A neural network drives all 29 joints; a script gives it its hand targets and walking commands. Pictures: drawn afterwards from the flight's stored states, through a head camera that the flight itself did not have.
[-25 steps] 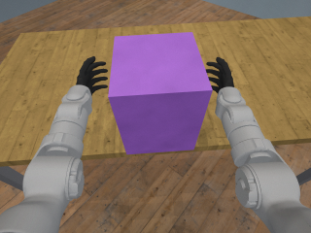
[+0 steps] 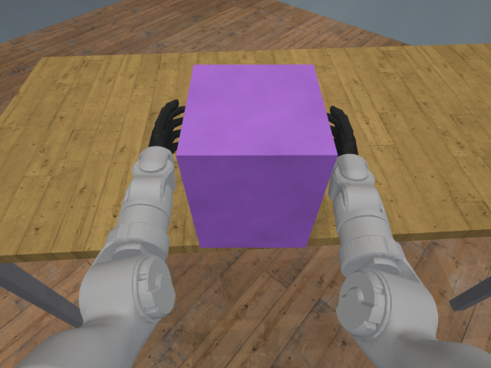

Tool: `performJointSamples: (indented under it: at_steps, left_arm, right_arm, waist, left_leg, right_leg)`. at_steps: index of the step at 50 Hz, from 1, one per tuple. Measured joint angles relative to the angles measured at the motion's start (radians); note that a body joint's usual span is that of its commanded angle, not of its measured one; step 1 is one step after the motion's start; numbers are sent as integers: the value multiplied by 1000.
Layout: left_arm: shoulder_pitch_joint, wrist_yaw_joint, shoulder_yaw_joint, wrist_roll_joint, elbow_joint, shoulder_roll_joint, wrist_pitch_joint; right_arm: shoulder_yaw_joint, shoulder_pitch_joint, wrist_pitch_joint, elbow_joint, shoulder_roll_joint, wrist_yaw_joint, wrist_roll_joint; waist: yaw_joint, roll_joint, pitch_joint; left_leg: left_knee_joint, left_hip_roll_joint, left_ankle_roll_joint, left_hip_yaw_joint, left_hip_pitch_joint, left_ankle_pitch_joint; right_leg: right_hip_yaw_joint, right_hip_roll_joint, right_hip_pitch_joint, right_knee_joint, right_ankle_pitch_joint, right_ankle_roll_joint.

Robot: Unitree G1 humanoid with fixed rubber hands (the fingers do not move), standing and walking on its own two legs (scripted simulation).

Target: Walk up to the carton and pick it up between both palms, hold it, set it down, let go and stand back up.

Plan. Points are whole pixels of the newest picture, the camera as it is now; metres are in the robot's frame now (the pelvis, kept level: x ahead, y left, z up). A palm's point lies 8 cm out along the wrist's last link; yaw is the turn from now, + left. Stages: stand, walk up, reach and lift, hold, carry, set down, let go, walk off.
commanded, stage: reach and lift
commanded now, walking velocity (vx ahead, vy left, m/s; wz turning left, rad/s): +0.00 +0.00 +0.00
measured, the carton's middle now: (253, 161) +0.45 +0.00 +0.08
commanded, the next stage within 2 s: none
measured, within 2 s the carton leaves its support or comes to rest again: leaves its support in 1.38 s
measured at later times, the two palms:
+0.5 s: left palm (161, 153) +0.44 +0.15 +0.12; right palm (343, 158) +0.42 -0.15 +0.12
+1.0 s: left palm (161, 153) +0.44 +0.15 +0.12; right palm (343, 158) +0.42 -0.15 +0.12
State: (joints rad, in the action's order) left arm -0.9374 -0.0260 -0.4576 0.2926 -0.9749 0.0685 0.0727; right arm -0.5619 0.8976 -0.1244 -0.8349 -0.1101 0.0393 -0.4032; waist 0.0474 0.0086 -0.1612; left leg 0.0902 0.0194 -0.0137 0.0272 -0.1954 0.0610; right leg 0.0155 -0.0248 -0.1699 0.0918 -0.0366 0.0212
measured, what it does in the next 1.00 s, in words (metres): stands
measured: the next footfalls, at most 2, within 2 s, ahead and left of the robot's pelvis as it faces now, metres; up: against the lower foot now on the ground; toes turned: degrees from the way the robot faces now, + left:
none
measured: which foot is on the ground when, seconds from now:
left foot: down 0.00-1.00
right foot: down 0.00-1.00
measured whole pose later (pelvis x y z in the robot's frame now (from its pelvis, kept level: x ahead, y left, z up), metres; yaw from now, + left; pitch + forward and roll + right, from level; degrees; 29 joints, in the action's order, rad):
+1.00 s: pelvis +0.00 +0.00 +0.00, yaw +1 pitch +13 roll +0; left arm -0.89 -0.03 -0.52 0.37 -0.87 -0.01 0.09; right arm -0.63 0.85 -0.14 -0.72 -0.15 -0.02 -0.48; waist 0.05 0.00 -0.17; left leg 0.09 0.02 -0.02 0.04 -0.21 0.07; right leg 0.04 -0.03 -0.17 0.09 -0.03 0.02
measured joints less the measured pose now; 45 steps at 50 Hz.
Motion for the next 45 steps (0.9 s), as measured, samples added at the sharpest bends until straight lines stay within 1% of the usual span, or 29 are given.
performJointSamples:
  at_steps: [5, 11, 24, 45]
  left_arm:
    - [43, -11, -25, 21, 63, -37, 11]
    - [57, -18, -33, 31, 94, -52, 20]
    - [48, -16, -45, 49, 97, -61, 19]
    - [46, -8, -57, 75, 104, -78, 21]
  right_arm:
    - [-17, -37, -12, 56, -18, -27, -25]
    - [-27, -45, -18, 82, -25, -44, -42]
    - [-47, -43, -18, 100, -34, -53, -62]
    - [-67, -47, -18, 110, -37, -63, -72]
  waist:
    - [-5, -3, 0]
    - [-4, -8, 3]
    - [-1, -9, 0]
    - [0, -6, -10]
  left_leg:
    - [-1, 2, -2, 0, 16, -6]
    - [0, 3, -2, 8, 16, -3]
    - [1, 2, -1, 13, 1, 4]
    - [1, 4, -4, 11, -11, 7]
  right_leg:
    - [2, -2, 17, 0, 6, 1]
    - [11, -3, 21, 0, 7, 2]
    - [21, -1, 9, 0, 4, 0]
    - [25, -3, 0, 1, 3, 1]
